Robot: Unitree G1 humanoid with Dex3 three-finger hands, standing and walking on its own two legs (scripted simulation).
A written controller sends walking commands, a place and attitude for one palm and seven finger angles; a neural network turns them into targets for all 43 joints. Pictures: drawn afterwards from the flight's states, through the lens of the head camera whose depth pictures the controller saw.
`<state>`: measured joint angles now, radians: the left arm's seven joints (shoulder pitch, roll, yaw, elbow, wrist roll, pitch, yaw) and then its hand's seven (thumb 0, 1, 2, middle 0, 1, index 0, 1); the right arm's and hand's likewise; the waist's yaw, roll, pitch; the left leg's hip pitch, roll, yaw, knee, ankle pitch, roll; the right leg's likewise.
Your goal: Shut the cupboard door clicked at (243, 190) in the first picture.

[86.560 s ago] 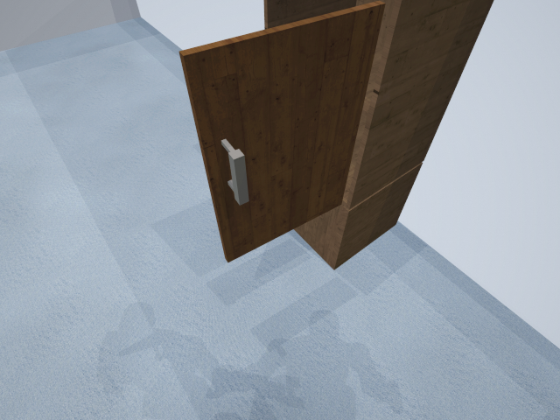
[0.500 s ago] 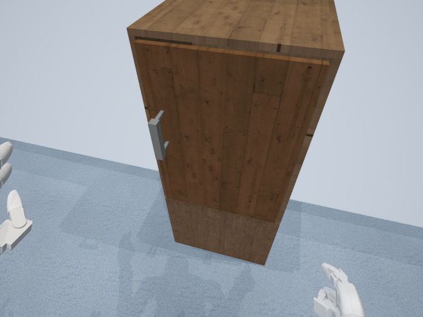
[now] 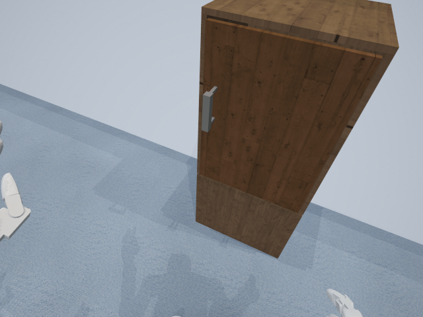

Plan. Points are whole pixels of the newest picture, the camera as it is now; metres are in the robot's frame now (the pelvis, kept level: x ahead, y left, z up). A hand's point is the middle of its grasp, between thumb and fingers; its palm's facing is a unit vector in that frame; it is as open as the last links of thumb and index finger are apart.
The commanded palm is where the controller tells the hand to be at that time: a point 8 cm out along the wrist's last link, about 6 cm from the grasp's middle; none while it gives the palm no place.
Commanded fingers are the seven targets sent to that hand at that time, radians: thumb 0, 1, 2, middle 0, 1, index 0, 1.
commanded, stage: step back with the hand held close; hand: left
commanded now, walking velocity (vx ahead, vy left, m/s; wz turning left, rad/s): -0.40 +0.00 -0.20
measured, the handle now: (210, 109) +0.69 +0.06 +0.03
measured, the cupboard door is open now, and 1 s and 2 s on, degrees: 0 0 0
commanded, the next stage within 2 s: stop stepping back and stand still in 0.18 s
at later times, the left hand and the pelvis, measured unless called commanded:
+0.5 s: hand out of the picture +0.10 +0.23 +0.21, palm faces +0.30 -0.84 -0.45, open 7.4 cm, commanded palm +0.06 +0.28 +0.20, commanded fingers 0.00 0.90 0.90 -0.20 -0.30 -0.20 -0.30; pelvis -0.13 +0.01 +0.00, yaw -9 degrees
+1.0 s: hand out of the picture +0.09 +0.27 +0.21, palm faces +0.22 -0.80 -0.56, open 7.4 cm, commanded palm +0.06 +0.32 +0.20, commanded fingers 0.00 0.90 0.90 -0.20 -0.30 -0.20 -0.30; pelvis -0.14 +0.06 +0.01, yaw -12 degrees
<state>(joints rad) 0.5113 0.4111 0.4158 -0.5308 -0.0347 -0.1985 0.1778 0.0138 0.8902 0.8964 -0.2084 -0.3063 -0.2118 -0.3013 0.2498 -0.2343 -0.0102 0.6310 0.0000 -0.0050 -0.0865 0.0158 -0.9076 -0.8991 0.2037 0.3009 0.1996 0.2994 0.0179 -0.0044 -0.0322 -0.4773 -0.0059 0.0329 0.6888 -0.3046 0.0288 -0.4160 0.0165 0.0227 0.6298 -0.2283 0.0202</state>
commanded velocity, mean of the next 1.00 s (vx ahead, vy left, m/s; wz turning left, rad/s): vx -0.01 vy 0.01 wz -0.06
